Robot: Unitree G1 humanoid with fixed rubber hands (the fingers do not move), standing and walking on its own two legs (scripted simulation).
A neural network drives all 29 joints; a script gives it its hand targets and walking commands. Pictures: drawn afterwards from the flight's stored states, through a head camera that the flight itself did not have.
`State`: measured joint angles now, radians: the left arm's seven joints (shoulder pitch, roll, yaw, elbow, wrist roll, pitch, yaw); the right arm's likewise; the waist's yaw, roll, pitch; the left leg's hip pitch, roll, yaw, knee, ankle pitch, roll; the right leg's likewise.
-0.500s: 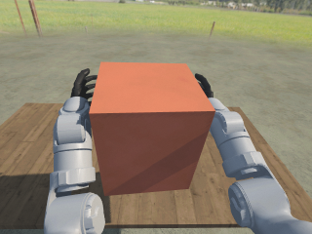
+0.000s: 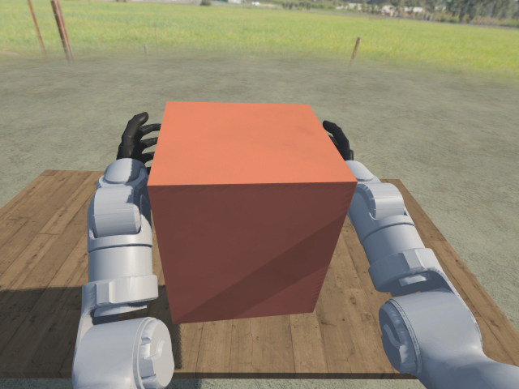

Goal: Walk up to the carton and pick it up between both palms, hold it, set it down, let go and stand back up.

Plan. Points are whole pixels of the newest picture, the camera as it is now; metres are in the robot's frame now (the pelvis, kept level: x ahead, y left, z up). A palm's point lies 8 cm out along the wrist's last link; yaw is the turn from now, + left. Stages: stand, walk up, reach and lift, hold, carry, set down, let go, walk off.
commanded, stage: hold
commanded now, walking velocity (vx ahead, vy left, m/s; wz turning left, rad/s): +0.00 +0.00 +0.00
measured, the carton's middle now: (242, 210) +0.33 +0.00 +0.20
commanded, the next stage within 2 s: set down in 0.42 s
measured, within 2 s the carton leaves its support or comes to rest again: neither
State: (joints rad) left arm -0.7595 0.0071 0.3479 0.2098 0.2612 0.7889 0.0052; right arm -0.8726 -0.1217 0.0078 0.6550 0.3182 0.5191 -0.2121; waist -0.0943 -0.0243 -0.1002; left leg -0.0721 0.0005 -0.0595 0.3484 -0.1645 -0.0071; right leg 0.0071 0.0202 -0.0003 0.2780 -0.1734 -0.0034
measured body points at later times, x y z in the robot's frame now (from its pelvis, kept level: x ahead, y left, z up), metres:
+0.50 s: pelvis +0.00 +0.00 +0.00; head -0.07 +0.02 +0.44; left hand +0.38 +0.15 +0.26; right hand +0.38 -0.15 +0.25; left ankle +0.02 +0.12 -0.75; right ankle -0.01 -0.12 -0.75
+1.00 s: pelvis +0.00 +0.00 +0.00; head -0.04 +0.03 +0.45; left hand +0.39 +0.16 +0.21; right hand +0.38 -0.15 +0.17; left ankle +0.02 +0.12 -0.75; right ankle -0.01 -0.12 -0.75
